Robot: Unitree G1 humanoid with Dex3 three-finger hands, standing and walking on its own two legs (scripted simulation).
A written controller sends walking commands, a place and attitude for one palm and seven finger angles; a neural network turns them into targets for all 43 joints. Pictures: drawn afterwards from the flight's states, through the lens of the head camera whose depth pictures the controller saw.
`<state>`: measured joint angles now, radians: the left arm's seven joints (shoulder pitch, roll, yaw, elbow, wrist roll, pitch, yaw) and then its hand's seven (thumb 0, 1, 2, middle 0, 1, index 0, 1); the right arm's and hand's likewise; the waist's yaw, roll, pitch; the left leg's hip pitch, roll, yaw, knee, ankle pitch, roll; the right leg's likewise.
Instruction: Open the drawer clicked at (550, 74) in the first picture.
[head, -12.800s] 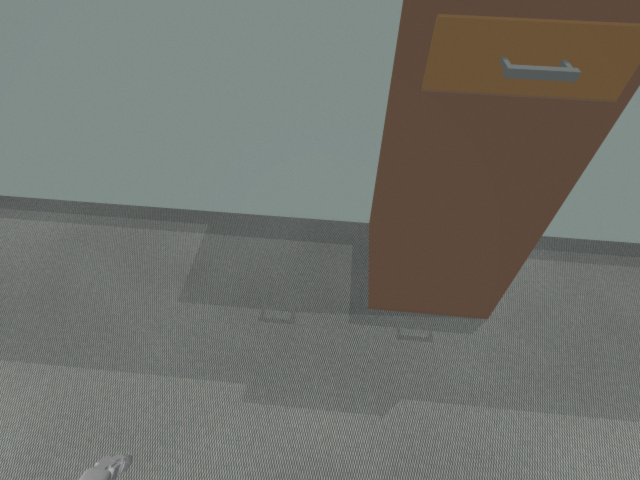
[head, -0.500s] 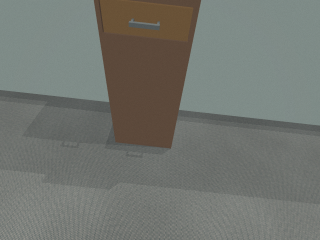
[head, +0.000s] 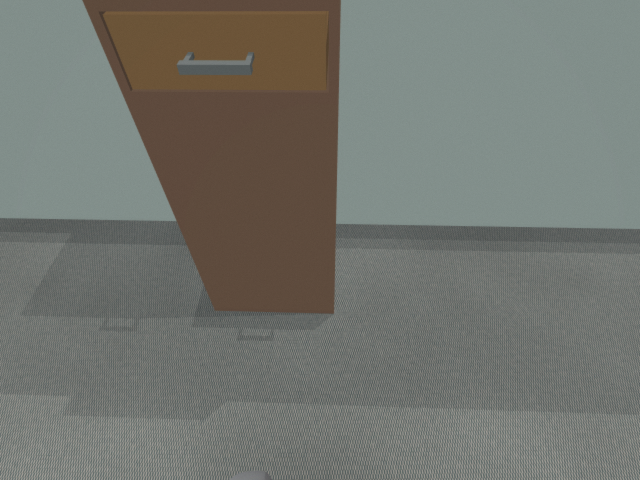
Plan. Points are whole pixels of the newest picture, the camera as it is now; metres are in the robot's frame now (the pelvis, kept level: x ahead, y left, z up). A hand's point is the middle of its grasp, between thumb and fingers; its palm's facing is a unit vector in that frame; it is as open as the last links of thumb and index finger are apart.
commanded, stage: take the last steps up to it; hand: left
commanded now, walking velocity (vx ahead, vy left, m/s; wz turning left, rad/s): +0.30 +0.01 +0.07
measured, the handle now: (217, 62) +0.75 +0.21 +0.16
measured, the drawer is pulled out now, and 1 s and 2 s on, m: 0.00 0.00 0.00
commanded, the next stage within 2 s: come to a stop and stand still in 0.42 s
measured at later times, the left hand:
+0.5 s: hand out of the picture +0.12 +0.22 -0.17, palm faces +0.08 -0.99 -0.14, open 7.4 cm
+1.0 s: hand (207, 389) +0.28 +0.20 -0.15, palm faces +0.07 -0.96 -0.26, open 7.3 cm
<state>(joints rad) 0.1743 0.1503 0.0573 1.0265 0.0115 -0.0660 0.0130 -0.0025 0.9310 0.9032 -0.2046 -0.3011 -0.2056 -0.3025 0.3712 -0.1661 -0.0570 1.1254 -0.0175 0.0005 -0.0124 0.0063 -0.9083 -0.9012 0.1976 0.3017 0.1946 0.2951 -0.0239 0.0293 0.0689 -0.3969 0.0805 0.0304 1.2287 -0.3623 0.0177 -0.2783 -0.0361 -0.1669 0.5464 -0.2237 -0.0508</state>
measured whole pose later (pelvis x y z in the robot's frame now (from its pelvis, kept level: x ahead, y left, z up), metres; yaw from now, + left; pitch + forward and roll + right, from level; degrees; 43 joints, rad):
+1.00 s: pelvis +0.19 +0.02 +0.00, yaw +2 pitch +0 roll +2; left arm 0.10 0.14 0.05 0.98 0.03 0.01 0.04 0.00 0.92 0.90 -0.21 -0.30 -0.21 -0.30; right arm 0.18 -0.19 -0.07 1.04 -0.01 0.06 -0.02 0.00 -0.91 -0.90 0.20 0.30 0.19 0.29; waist 0.01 0.02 0.12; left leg -0.38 0.00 0.02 1.00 -0.50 -0.04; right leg -0.36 -0.10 -0.09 0.52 -0.15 -0.01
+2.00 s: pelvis +0.20 +0.02 +0.01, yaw -1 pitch -1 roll +1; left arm 0.30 0.14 0.00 1.09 0.02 -0.03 0.03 0.01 0.92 0.90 -0.20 -0.30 -0.20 -0.30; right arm 0.28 -0.16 0.01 1.10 -0.01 -0.02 -0.04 0.01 -0.93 -0.90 0.20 0.30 0.19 0.30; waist 0.00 0.03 0.01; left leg -0.16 0.01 0.06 0.48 -0.31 0.00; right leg -0.16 0.02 -0.05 0.50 -0.32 -0.04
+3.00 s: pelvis +0.15 +0.01 -0.02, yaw -2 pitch +5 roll +3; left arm 0.45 0.29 -0.17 -0.07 1.04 0.02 0.39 0.01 0.56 0.76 -0.24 -0.52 -0.24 -0.52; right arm 0.04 -0.27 -0.03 0.49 -0.05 0.08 0.04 0.01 -0.91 -0.90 0.20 0.30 0.19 0.30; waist 0.12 -0.02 -0.07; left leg -0.45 0.01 0.09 0.70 -0.33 0.00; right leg -0.49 0.00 -0.01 0.79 -0.38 -0.06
